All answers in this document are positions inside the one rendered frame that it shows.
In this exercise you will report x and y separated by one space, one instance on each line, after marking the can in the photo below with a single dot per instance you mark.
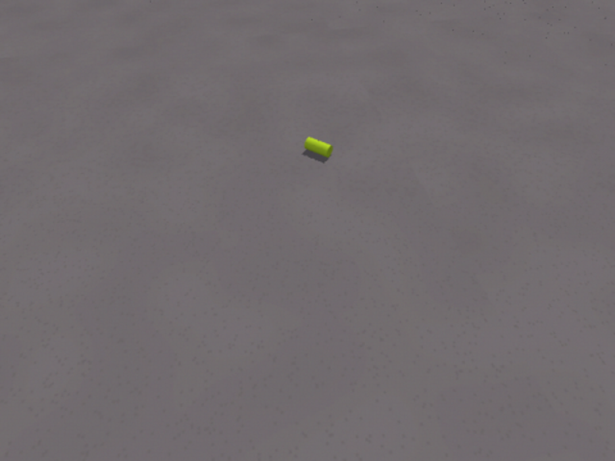
318 147

